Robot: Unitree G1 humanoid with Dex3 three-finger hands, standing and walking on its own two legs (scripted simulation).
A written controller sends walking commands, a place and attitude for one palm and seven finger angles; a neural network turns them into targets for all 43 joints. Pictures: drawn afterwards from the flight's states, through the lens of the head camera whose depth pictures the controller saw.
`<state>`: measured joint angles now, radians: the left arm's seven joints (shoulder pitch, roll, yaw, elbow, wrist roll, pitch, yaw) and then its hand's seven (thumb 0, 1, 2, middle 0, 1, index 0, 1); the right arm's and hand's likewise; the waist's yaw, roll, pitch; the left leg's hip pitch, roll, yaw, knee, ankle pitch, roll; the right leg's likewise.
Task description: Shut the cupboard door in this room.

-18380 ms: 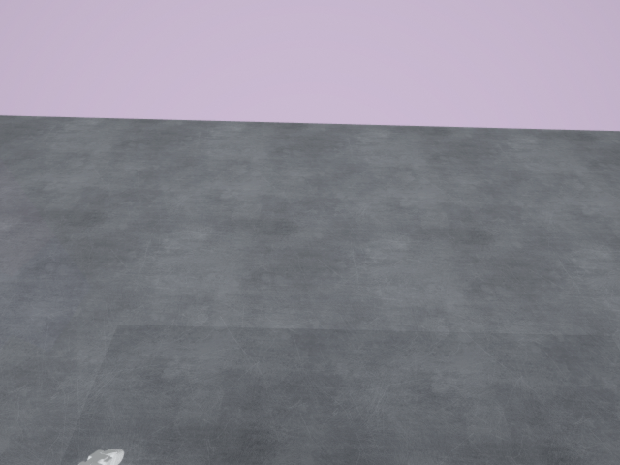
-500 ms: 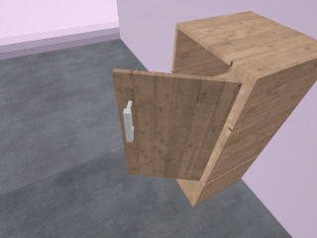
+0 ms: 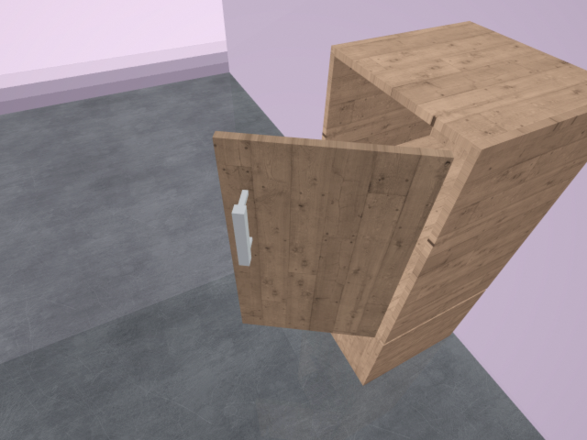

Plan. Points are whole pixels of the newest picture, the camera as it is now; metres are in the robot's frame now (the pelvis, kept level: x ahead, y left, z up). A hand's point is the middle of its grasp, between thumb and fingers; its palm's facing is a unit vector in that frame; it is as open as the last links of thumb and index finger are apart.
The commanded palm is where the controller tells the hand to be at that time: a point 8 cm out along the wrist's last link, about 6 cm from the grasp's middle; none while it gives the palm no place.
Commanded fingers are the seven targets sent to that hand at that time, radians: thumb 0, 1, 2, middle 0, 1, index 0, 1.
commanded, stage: shuffle to correct the standing spot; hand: left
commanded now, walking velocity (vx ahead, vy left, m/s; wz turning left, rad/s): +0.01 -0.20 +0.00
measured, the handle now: (244, 229) +0.46 +0.12 +0.00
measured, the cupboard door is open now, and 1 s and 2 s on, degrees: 57 57 57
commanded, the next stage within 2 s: come to a stop and stand still in 0.12 s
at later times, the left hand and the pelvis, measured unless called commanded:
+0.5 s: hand out of the picture +0.00 +0.12 -0.18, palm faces +0.05 -0.99 -0.16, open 7.3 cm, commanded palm none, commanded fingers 0.00 0.90 0.90 -0.20 -0.30 -0.20 -0.30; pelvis +0.01 -0.04 +0.00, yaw +0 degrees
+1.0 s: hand out of the picture +0.03 +0.22 -0.18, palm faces +0.02 -0.97 -0.23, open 7.4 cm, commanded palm none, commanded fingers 0.00 0.90 0.90 -0.20 -0.30 -0.20 -0.30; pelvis -0.01 +0.03 -0.01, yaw +0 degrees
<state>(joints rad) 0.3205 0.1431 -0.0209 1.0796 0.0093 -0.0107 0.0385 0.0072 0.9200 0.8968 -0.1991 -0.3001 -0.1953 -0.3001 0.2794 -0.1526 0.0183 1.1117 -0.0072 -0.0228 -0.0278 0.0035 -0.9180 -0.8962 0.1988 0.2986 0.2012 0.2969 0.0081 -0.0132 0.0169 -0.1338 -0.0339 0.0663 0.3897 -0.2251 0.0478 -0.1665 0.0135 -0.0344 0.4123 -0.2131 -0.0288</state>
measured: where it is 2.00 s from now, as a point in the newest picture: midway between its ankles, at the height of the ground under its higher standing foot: outside the picture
